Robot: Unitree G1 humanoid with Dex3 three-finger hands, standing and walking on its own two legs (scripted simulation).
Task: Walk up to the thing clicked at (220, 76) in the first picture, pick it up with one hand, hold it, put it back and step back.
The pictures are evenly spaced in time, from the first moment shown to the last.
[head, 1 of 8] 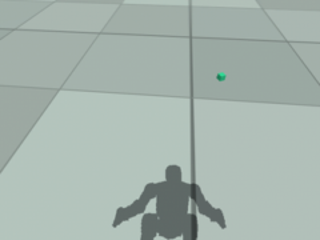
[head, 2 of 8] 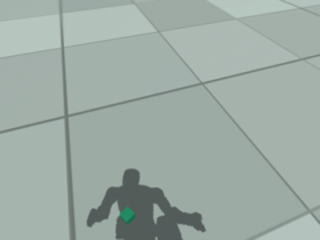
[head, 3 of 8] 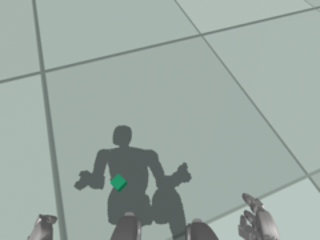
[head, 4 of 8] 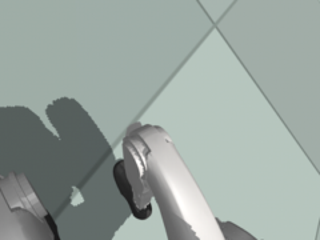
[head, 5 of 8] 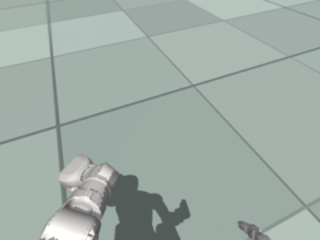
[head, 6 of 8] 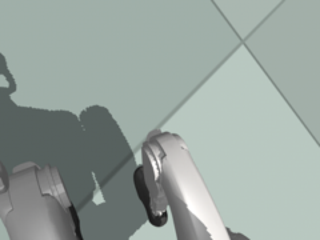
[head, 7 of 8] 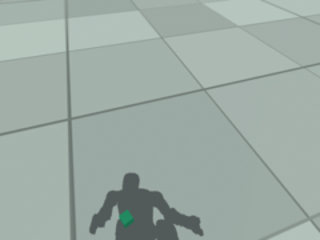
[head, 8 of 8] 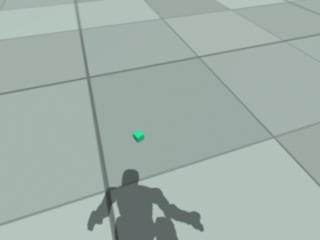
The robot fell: no
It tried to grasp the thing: yes
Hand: left
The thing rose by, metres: 0.66
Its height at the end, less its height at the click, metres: +0.00
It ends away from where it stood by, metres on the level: 0.01
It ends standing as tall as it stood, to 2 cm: yes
